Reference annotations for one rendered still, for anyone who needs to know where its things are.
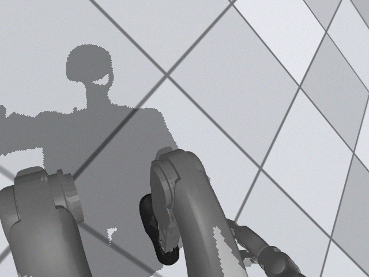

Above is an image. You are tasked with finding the right robot hand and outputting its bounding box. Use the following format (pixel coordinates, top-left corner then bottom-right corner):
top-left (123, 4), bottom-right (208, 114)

top-left (227, 219), bottom-right (269, 267)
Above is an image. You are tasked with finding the right robot arm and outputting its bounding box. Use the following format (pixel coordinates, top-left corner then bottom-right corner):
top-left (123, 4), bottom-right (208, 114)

top-left (258, 246), bottom-right (306, 277)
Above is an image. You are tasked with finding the right robot foot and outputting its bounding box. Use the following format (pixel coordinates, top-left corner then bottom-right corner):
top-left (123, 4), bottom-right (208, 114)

top-left (139, 193), bottom-right (179, 265)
